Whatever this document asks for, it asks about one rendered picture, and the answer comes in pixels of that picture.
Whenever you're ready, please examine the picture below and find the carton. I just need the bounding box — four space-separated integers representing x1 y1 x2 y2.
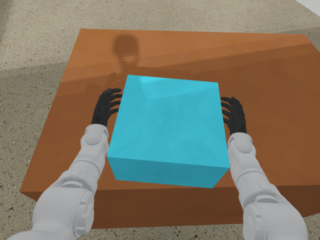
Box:
106 75 230 189

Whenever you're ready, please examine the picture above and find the robot right forearm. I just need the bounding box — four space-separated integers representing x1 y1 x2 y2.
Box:
227 132 308 240

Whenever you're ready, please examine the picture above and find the pedestal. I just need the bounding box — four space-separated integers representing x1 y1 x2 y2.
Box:
19 28 320 229

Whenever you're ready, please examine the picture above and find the left robot hand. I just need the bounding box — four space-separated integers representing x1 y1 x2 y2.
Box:
91 88 123 127

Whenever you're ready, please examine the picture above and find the robot right upper arm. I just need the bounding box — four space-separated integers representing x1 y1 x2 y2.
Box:
243 202 308 240

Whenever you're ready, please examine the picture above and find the robot left forearm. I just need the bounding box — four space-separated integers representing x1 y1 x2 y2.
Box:
32 124 109 227

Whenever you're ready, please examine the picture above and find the right robot hand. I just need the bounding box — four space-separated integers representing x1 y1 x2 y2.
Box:
220 96 247 136

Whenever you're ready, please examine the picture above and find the robot left upper arm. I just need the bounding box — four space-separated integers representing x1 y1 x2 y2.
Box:
7 186 94 240

